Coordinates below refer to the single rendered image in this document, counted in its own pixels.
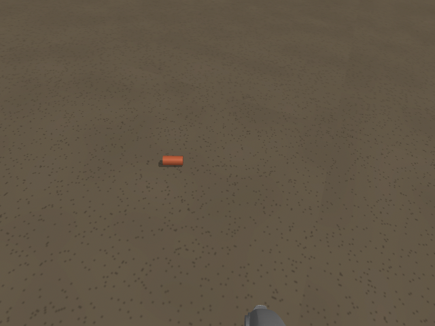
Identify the can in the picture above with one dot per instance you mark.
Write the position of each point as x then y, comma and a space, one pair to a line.
172, 160

